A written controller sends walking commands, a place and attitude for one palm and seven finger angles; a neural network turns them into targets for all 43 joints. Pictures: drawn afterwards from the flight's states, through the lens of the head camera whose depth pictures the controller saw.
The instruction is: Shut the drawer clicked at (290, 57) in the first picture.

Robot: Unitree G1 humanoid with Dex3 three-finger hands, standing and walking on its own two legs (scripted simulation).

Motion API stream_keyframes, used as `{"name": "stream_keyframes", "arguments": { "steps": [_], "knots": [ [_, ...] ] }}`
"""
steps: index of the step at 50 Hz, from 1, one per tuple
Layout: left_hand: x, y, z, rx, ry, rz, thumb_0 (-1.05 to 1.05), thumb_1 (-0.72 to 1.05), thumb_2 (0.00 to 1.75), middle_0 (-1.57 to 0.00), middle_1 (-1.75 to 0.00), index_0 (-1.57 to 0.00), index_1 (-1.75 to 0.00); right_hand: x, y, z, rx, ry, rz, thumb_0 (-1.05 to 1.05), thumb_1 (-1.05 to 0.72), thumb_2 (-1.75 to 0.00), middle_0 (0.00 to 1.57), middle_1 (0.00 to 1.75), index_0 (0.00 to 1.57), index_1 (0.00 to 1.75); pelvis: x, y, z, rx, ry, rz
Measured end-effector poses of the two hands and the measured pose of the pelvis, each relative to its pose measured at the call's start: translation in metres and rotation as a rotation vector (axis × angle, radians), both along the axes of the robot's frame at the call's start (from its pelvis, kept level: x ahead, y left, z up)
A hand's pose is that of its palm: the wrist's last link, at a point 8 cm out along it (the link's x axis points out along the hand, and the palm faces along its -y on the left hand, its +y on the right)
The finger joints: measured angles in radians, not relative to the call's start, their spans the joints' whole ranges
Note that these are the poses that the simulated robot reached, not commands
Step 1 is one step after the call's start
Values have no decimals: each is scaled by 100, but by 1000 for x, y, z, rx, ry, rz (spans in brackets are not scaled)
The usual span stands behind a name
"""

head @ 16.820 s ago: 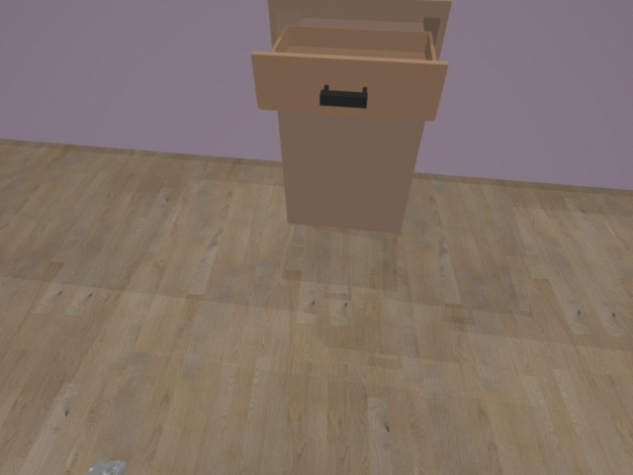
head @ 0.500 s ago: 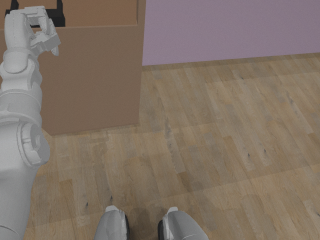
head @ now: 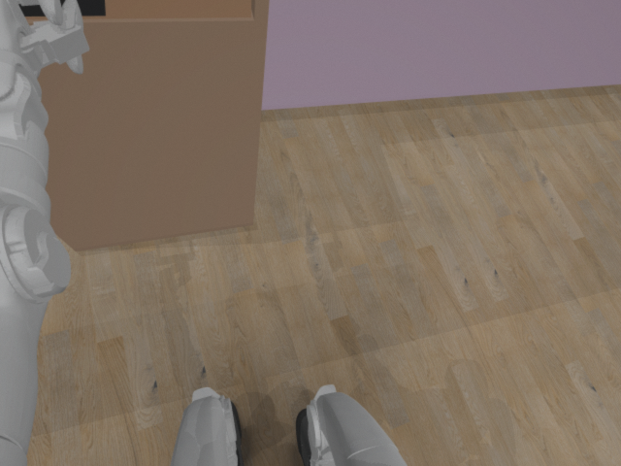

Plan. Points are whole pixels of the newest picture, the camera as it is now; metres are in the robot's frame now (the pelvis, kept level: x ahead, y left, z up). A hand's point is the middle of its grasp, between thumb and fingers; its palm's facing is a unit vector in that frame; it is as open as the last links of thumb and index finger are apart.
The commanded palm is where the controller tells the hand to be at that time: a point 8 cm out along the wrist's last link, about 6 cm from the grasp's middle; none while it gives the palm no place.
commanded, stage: pull the fist back off the drawer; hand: left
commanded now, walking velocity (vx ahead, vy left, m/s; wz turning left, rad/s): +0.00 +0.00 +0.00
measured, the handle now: out of the picture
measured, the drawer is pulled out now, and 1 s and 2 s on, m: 0.00 0.00 0.00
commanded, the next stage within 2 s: draw the hand back to the body in 0.46 s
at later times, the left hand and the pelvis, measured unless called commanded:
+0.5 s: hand (89, 47) +0.58 +0.16 +0.11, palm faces +0.11 -0.99 -0.02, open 3.2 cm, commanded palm +0.54 +0.20 +0.12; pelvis +0.04 +0.00 +0.02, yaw +0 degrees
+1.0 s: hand (19, 120) +0.44 +0.19 +0.17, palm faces +0.10 -0.99 -0.03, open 3.3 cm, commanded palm +0.39 +0.23 +0.17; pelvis +0.06 -0.02 +0.06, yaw +2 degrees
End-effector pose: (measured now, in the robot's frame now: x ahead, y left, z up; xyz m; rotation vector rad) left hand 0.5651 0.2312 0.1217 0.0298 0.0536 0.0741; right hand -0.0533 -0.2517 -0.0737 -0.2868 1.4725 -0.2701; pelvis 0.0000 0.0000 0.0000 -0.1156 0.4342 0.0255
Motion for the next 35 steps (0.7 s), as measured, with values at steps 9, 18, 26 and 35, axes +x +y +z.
{"name": "stream_keyframes", "arguments": {
  "steps": [9, 18, 26, 35],
  "knots": [
    [-2, -2, -2, -10, -19, 9, -3, 66, 88, -140, -160, -140, -160, -2, 8, 1, 26, 15, -15, 0, -90, -90, 20, 30, 20, 30, 3, 4, 3, 5, -4, -8],
    [-11, -13, -8, -8, -14, 26, 0, 83, 89, -140, -160, -140, -160, 24, 11, 3, 67, -19, -27, 0, -90, -90, 20, 30, 20, 30, 21, 4, 16, 23, -35, -23],
    [-16, -15, -9, -8, -11, 37, 2, 89, 90, -140, -160, -140, -160, 63, 1, 2, 80, -71, -13, 0, -90, -90, 20, 30, 20, 30, 39, -1, 23, 38, -63, -22],
    [-38, -9, 5, 10, -64, 24, 2, 90, 90, -140, -160, -140, -160, 109, -12, 5, 101, -154, -21, 0, -90, -90, 20, 30, 20, 30, 57, -10, 34, 58, -99, -36]
  ]
}}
